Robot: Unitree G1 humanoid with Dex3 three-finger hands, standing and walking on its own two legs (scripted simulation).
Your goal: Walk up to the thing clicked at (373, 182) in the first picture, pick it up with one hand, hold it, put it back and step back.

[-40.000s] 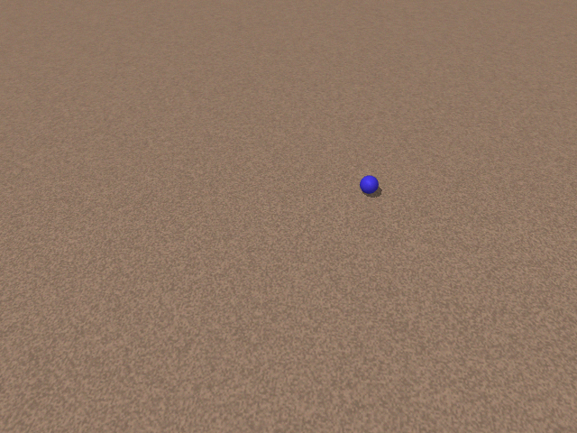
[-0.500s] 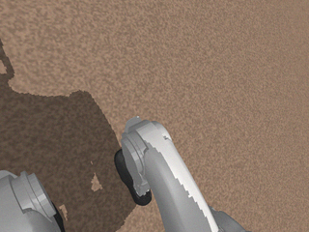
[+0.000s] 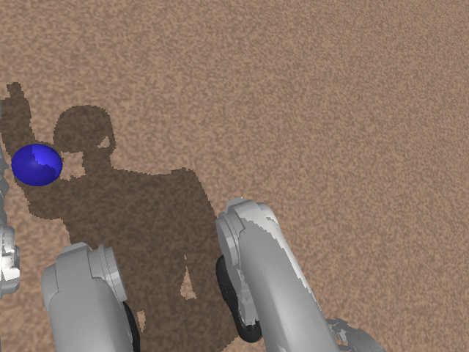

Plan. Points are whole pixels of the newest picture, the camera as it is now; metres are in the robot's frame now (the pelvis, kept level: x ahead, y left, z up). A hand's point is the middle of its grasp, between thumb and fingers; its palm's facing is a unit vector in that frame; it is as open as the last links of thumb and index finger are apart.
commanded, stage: withdraw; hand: left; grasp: from above
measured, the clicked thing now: (37, 165) +0.50 +0.27 -0.29
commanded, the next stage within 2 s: home in 0.52 s
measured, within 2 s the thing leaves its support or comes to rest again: neither
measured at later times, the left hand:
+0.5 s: hand (12, 155) +0.47 +0.26 -0.14, palm faces -0.47 -0.05 -0.88, open 14.1 cm
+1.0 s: hand out of the picture +0.46 +0.29 -0.07, palm faces -0.35 -0.34 -0.87, open 11.0 cm
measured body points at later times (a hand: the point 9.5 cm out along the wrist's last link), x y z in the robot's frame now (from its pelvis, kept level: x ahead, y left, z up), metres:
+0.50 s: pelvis -0.02 -0.01 +0.01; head +0.21 +0.07 +0.38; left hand +0.49 +0.26 -0.09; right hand +0.03 -0.29 -0.08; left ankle +0.06 +0.13 -0.30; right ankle +0.11 -0.13 -0.30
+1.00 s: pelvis +0.00 +0.00 +0.06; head +0.22 +0.05 +0.44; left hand +0.47 +0.30 -0.02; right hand +0.08 -0.27 -0.06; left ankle +0.06 +0.13 -0.30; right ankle +0.11 -0.13 -0.30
